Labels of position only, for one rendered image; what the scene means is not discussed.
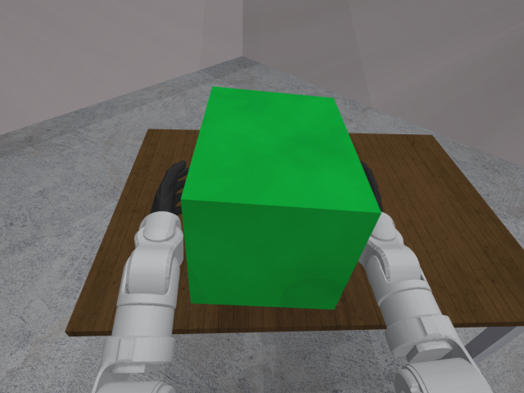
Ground carton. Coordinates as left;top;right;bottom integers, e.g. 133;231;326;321
181;87;382;309

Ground right robot upper arm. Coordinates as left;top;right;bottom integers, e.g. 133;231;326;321
395;358;490;393

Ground robot right forearm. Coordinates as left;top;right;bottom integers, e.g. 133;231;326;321
358;212;493;393

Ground table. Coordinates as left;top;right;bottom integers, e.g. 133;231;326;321
65;129;524;365

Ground right robot hand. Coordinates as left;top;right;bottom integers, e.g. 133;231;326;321
360;161;383;212

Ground robot left forearm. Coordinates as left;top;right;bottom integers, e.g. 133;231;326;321
91;211;183;393

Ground left robot hand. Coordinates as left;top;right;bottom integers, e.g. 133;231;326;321
151;160;189;216

